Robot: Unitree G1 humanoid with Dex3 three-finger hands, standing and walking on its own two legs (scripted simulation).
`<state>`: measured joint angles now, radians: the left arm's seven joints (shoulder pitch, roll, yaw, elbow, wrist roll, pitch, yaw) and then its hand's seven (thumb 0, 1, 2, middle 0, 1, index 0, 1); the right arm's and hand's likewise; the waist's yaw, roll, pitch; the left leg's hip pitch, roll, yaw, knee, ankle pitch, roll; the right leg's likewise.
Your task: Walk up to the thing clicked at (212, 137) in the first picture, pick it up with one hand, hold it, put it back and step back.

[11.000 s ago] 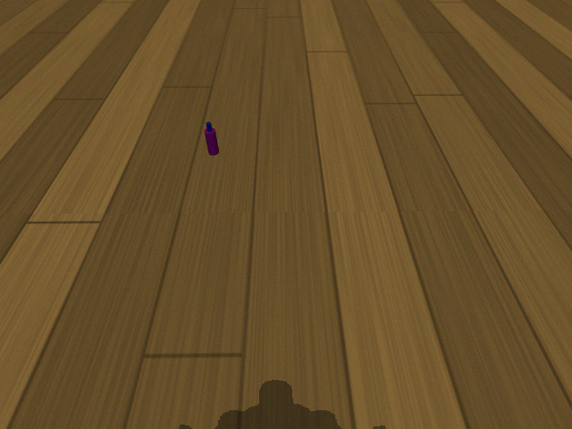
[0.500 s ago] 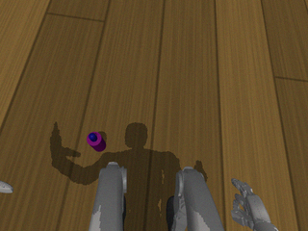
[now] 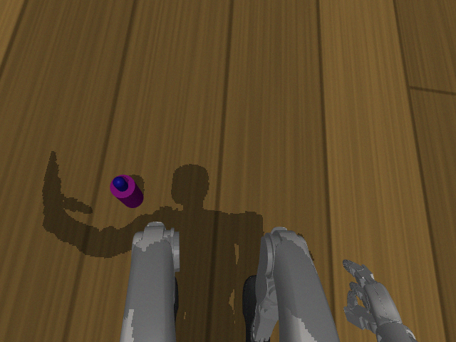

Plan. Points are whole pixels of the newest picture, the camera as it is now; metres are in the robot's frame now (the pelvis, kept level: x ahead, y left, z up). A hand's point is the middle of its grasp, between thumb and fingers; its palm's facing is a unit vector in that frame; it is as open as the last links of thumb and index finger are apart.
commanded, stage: go down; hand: left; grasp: from the side
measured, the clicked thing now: (126, 190) +0.41 +0.26 -0.35
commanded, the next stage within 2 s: none
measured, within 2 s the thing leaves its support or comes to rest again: neither
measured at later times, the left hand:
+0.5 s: hand out of the picture +0.32 +0.42 -0.04, palm faces +0.21 -0.97 -0.11, open 17.7 cm
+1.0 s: hand out of the picture +0.33 +0.43 -0.05, palm faces +0.21 -0.97 -0.10, open 17.5 cm
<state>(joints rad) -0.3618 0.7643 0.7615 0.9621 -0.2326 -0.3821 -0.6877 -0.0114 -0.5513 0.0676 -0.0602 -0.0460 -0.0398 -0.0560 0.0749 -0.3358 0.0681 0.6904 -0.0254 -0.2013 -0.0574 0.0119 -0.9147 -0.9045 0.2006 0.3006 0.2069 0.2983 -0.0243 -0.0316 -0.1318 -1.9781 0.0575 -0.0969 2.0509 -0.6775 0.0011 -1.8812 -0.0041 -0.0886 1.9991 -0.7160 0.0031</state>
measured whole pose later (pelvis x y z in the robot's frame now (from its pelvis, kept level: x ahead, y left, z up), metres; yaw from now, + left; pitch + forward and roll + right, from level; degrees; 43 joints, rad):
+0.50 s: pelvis -0.01 +0.00 -0.03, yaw -1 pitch +33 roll -7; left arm -0.43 0.82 0.79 0.99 -0.24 -0.37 -0.73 -0.01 -0.59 0.08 -0.05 -0.05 -0.03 -0.06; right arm 0.08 -0.34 0.09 0.68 -0.03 -0.20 -0.06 0.01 -0.92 -0.91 0.20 0.30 0.21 0.30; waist -0.03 -0.04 -0.12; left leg -2.07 0.05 -0.11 2.15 -0.67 0.01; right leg -1.96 0.00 -0.09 2.09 -0.71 0.01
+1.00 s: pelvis -0.01 +0.00 -0.05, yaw -1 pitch +33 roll -7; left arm -0.48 0.90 0.85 1.05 -0.26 -0.39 -0.79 -0.01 -0.55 0.09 -0.06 -0.04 -0.03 -0.07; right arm 0.06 -0.36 0.11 0.69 -0.04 -0.20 -0.06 0.01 -0.92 -0.91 0.20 0.30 0.21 0.30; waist -0.04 -0.05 -0.09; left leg -2.12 0.05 -0.12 2.22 -0.68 0.00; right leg -2.02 0.00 -0.10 2.16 -0.72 0.00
